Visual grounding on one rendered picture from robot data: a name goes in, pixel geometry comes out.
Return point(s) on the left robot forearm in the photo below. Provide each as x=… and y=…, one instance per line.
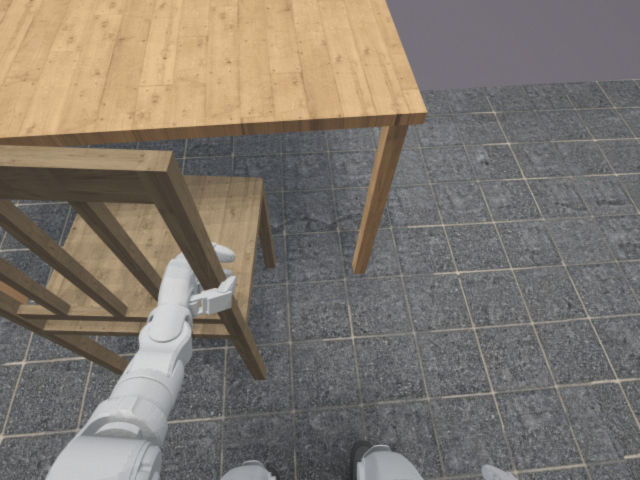
x=144, y=396

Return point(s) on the left robot upper arm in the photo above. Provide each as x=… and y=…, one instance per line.
x=105, y=458

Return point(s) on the right robot foot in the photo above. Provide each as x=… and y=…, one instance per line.
x=357, y=453

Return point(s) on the table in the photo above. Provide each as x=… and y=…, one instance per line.
x=85, y=72

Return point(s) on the robot left hand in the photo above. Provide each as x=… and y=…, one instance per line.
x=179, y=283

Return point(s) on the robot right shin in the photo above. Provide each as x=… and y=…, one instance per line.
x=377, y=448

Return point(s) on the chair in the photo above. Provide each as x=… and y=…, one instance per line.
x=135, y=212

